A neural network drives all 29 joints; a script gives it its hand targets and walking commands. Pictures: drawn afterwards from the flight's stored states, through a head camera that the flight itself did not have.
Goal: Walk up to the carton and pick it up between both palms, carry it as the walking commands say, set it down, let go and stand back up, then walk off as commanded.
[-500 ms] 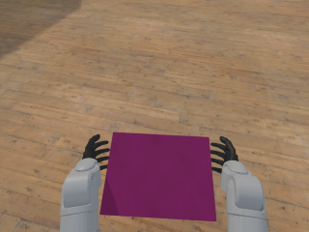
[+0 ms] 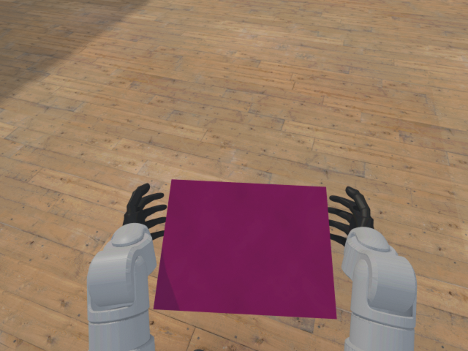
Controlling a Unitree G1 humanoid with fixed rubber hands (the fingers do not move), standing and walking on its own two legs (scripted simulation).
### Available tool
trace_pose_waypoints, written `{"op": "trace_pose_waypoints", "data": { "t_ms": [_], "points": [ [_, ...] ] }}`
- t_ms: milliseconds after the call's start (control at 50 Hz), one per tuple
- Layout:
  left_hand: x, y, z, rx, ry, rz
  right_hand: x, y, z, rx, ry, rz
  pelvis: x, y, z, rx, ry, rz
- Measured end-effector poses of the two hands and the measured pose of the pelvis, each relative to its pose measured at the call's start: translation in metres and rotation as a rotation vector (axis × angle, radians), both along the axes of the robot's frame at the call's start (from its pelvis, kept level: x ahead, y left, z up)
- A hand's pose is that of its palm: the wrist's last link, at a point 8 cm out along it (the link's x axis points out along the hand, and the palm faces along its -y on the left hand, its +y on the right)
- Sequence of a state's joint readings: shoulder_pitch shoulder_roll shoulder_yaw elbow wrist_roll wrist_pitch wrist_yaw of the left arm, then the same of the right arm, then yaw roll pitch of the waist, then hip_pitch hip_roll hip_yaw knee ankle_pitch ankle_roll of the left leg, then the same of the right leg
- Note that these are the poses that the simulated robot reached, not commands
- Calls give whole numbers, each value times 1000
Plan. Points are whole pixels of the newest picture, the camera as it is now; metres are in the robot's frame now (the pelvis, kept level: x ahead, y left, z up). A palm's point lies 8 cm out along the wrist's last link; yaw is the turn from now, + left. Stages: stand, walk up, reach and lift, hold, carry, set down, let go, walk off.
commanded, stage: carry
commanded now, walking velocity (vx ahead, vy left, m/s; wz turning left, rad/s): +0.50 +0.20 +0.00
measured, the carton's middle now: (244, 250) +0.30 +0.00 -0.01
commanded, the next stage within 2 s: none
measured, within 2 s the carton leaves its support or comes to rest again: neither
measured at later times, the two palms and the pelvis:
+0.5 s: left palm (146, 109) +0.59 +0.23 +0.08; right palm (290, 113) +0.60 -0.10 +0.07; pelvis +0.32 +0.06 +0.00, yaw +1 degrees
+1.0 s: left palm (136, 40) +0.95 +0.34 +0.08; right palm (242, 41) +0.93 +0.01 +0.09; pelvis +0.65 +0.19 +0.01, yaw -2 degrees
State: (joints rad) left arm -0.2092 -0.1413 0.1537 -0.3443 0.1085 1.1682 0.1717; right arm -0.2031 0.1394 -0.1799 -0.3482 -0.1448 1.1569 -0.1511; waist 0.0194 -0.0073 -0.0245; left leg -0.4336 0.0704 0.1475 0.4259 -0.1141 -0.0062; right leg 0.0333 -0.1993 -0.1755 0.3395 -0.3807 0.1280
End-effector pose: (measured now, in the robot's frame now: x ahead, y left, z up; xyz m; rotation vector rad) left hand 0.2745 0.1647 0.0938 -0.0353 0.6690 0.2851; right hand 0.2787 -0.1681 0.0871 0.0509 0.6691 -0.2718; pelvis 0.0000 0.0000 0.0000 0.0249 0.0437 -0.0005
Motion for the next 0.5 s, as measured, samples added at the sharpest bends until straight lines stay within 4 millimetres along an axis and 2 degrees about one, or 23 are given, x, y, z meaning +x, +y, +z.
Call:
{"op": "trace_pose_waypoints", "data": {
  "t_ms": [40,100,200,320,420,500],
  "points": [
    [34,13,-9,-10,-5,-14,27,14,-5,-16,-3,-17,28,16,-9,12,-7,-12],
    [71,27,-20,-21,73,-28,57,28,-11,-35,76,-42,60,31,0,-7,6,-30],
    [131,36,-15,-34,101,-28,112,38,-3,-43,108,-75,116,47,15,-25,26,-35],
    [214,45,1,-17,37,-34,197,46,6,-20,45,-56,197,54,13,-21,24,-29],
    [283,48,-5,19,12,-22,276,49,-9,-2,19,-22,275,52,-8,-23,-3,3],
    [319,63,-12,37,99,15,323,64,-19,16,105,-2,324,58,3,-18,-5,26]
  ]
}}
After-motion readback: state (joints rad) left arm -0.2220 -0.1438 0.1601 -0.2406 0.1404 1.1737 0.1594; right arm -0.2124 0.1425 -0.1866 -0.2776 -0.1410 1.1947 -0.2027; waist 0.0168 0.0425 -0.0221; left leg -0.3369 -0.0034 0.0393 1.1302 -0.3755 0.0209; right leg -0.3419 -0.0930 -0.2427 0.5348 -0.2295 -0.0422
